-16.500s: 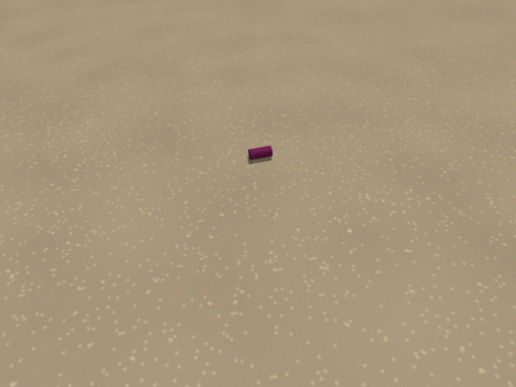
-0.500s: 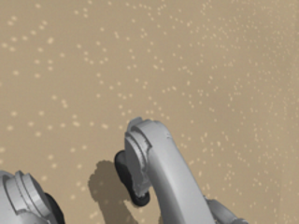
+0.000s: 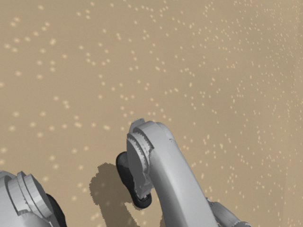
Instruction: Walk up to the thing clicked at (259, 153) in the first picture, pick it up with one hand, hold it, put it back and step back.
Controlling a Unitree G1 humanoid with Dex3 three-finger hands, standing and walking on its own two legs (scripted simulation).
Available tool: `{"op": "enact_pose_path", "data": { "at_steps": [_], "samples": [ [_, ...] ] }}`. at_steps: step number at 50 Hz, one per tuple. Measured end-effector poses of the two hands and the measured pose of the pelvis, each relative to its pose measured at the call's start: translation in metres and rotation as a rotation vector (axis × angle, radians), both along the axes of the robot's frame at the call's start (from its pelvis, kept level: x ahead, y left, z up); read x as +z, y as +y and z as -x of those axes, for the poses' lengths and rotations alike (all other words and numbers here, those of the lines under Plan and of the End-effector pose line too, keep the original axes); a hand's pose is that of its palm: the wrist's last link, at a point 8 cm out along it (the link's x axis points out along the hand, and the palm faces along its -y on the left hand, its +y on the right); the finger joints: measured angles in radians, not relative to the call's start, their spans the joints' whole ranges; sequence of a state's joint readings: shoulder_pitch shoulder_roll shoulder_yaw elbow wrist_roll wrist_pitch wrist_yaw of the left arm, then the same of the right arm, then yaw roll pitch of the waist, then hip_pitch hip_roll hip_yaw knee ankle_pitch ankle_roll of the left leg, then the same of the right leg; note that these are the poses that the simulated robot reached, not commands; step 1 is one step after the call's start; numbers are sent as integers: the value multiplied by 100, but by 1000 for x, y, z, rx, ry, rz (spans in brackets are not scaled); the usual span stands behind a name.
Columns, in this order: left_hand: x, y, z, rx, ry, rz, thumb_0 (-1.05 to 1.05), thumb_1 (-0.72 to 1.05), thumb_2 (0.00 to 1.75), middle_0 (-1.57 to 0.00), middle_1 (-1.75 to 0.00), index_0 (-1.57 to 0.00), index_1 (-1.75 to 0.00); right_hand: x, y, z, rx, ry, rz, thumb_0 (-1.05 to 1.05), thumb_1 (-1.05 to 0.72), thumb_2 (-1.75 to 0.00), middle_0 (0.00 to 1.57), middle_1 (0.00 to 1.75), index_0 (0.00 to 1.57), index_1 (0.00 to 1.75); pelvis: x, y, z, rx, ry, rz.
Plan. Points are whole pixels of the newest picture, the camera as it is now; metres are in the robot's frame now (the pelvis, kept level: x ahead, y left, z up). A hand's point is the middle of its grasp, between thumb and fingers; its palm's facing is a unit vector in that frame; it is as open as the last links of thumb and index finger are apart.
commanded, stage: close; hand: left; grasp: from above
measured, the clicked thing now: out of the picture +0.49 +0.31 -0.28
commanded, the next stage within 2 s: settle in 0.66 s
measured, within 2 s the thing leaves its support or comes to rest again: leaves its support in 1.12 s
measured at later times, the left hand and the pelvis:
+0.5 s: hand out of the picture +0.47 +0.30 -0.25, palm faces -0.45 -0.13 -0.88, open 9.6 cm; pelvis +0.00 +0.00 +0.00, yaw +0 degrees
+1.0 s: hand out of the picture +0.48 +0.31 -0.24, palm faces -0.44 -0.13 -0.89, open 9.2 cm; pelvis +0.00 +0.00 +0.00, yaw +0 degrees
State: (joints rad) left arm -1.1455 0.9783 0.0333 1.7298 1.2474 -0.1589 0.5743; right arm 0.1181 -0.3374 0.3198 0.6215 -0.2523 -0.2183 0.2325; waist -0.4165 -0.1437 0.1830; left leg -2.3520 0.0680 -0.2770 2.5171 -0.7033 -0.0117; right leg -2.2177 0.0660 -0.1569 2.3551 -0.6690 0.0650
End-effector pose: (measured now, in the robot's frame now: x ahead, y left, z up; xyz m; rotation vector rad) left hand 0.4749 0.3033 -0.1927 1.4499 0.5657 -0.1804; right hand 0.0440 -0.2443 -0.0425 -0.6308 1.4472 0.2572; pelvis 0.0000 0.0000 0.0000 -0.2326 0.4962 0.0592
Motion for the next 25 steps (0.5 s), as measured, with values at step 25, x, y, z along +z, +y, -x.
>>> {"op": "enact_pose_path", "data": {
  "at_steps": [25],
  "samples": [
    [3, 2, -4, 11, 6, -10, 0, 14, 56, -52, -75, -55, -69, 0, 0, -3, -8, 1, -9, 0, -90, -90, 20, 30, 20, 30, 2, 0, -2, 4, 14, 2]
  ]
}}
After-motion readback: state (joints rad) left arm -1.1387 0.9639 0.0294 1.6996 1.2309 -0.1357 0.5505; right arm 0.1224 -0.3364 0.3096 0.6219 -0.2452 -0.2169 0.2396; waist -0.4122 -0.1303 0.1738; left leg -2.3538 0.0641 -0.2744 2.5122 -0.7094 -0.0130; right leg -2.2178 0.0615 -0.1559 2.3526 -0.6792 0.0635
